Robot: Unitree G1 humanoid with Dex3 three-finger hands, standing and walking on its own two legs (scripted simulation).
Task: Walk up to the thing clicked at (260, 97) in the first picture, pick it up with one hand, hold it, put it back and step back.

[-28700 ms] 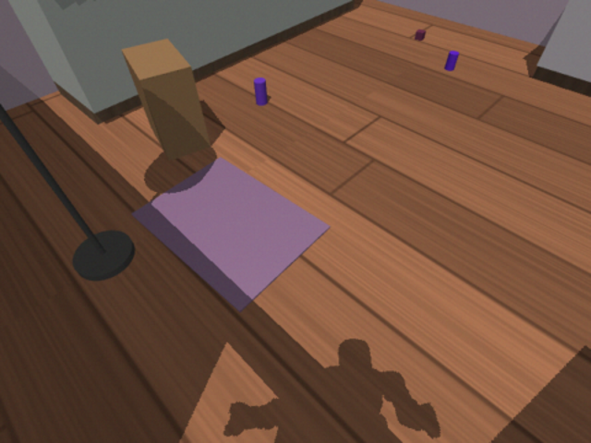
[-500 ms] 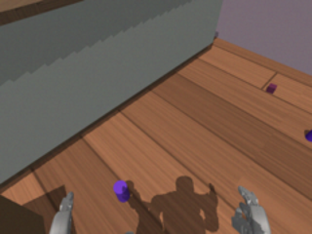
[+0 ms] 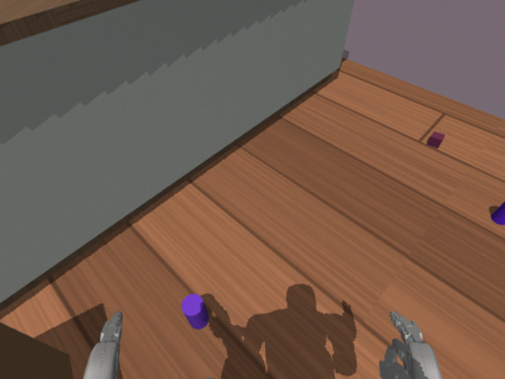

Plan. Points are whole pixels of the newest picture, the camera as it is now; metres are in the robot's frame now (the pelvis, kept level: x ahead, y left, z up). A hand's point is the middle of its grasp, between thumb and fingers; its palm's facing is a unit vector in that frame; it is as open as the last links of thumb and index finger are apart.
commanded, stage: home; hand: left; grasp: from the side
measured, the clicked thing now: (196, 312) +0.45 +0.22 -0.64
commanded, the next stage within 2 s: stand in 0.78 s
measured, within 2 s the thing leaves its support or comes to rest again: neither
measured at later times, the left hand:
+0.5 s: hand (146, 368) +0.17 +0.18 -0.05, palm faces +0.10 -0.95 -0.29, open 17.4 cm
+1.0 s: hand (143, 371) +0.17 +0.18 -0.05, palm faces +0.10 -0.95 -0.29, open 16.6 cm
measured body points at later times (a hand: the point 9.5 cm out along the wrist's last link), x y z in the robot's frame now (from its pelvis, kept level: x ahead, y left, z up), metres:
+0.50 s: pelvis +0.00 +0.00 +0.00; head +0.03 -0.01 +0.45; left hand +0.16 +0.23 -0.03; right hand +0.17 -0.24 -0.08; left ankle +0.01 +0.14 -0.69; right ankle +0.00 -0.13 -0.69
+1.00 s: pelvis +0.00 +0.00 +0.00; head +0.03 +0.00 +0.45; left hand +0.16 +0.23 -0.03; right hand +0.16 -0.24 -0.08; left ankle +0.01 +0.14 -0.69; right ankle +0.00 -0.13 -0.69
